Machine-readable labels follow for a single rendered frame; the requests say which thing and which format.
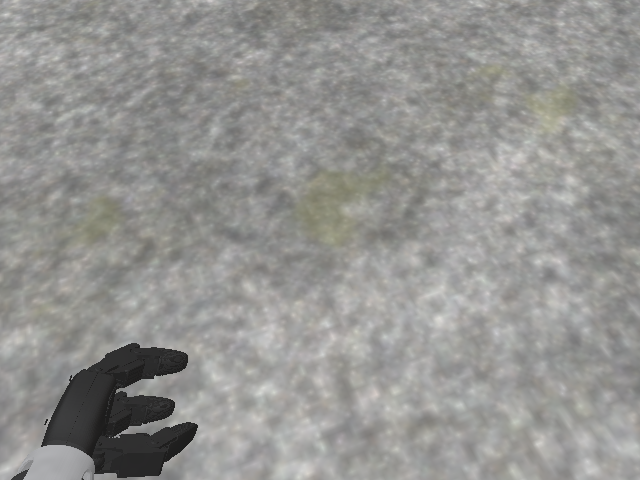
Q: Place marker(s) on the left robot forearm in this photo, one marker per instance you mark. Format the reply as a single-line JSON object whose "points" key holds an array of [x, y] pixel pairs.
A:
{"points": [[56, 462]]}

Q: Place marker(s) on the robot left hand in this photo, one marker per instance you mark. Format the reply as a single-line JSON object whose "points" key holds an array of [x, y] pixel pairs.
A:
{"points": [[89, 412]]}

